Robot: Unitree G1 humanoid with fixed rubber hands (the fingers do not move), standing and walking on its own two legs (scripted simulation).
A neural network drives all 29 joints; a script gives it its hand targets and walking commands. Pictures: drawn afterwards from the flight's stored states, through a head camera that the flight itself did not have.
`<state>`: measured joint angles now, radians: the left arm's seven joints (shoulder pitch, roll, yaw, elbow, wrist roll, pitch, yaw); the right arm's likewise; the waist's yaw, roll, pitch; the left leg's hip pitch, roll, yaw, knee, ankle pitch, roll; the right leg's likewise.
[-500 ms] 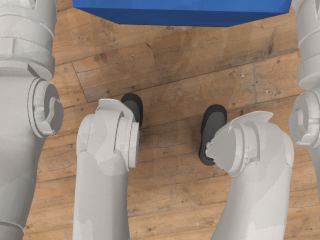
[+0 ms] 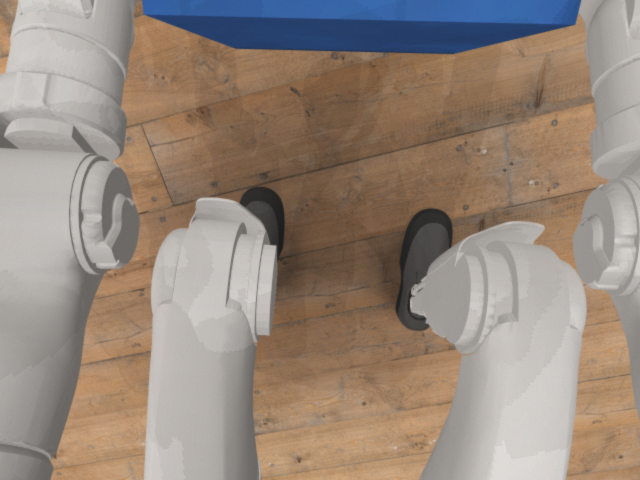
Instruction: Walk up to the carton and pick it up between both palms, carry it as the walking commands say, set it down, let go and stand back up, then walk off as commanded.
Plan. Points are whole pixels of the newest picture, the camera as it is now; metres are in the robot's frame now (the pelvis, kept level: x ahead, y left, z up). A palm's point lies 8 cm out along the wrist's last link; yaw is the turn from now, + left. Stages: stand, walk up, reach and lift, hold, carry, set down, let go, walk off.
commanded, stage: reach and lift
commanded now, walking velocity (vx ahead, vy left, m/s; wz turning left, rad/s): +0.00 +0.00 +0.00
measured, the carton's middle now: out of the picture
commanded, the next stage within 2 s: none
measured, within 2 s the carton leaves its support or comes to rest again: leaves its support in 0.58 s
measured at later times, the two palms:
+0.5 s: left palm out of the picture +0.55 +0.23 -0.18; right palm out of the picture +0.58 -0.15 -0.18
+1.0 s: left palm out of the picture +0.55 +0.23 -0.12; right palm out of the picture +0.59 -0.15 -0.12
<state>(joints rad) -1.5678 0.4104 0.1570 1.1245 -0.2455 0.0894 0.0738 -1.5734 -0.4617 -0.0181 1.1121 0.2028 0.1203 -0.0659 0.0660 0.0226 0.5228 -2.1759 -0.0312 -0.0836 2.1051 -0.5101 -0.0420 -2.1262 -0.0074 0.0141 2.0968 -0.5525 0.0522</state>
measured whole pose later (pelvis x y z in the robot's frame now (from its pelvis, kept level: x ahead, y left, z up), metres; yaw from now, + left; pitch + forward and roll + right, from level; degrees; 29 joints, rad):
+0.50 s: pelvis +0.00 +0.00 +0.00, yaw +0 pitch +33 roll -3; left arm -1.57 0.42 0.16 1.05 -0.25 0.19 0.09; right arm -1.57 -0.46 -0.08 1.06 0.20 0.21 -0.06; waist 0.07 0.01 0.52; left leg -2.18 -0.03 -0.08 2.11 -0.51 -0.04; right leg -2.13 -0.01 0.01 2.10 -0.55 0.05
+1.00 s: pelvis -0.01 -0.01 +0.01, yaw +1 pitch +29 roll -1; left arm -1.54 0.42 0.18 0.92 -0.17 0.33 0.08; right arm -1.57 -0.44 -0.16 0.95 0.19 0.37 -0.07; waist 0.07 -0.03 0.52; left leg -2.08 -0.03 -0.08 2.08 -0.51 -0.07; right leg -2.06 -0.01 0.01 2.10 -0.55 0.02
